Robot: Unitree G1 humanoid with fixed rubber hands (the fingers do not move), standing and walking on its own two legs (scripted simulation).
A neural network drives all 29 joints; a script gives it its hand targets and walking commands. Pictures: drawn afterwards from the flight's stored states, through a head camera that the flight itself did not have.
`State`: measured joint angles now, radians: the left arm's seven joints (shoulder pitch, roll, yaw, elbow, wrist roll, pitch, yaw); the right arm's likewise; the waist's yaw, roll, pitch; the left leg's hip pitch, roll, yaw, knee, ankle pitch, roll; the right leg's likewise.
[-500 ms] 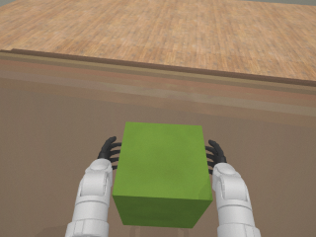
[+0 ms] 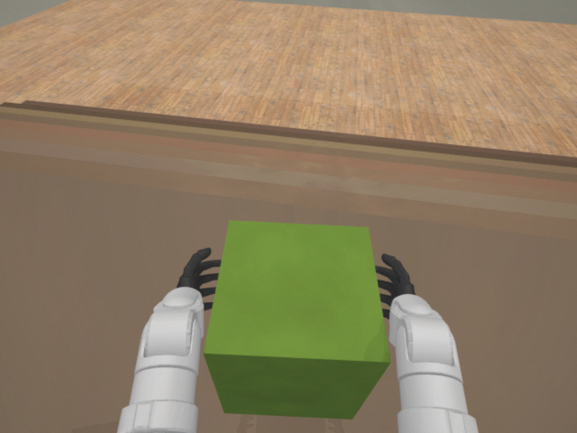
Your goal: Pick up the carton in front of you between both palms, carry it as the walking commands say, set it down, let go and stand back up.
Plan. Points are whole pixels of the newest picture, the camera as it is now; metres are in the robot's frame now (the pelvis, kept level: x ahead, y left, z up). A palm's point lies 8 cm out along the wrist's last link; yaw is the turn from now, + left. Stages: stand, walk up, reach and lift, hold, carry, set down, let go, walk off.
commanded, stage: hold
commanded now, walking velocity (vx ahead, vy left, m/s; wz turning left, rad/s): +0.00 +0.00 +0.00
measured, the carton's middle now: (293, 323) +0.29 +0.00 -0.03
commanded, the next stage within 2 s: carry in 0.06 s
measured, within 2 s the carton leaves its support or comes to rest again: neither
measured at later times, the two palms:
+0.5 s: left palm (204, 230) +0.38 +0.14 +0.08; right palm (397, 234) +0.39 -0.16 +0.08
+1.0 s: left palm (236, 135) +0.67 +0.13 +0.08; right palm (373, 140) +0.68 -0.17 +0.07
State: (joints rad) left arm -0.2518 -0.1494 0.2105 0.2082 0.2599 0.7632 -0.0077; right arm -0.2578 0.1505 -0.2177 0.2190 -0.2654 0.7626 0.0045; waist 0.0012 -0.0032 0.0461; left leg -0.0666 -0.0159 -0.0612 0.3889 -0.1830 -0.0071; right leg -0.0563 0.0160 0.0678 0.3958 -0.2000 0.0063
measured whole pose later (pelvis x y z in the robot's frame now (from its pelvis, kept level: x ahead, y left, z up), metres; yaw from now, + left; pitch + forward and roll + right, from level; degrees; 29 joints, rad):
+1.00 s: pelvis +0.41 -0.02 -0.01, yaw -1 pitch +5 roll +2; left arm -0.16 -0.13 0.12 -0.35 0.09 1.22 0.09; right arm -0.16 0.13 -0.11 -0.35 -0.11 1.22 -0.10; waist 0.04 -0.02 -0.11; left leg -0.60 0.05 0.20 0.56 -0.10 0.02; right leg 0.07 -0.05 -0.18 0.28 -0.42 0.01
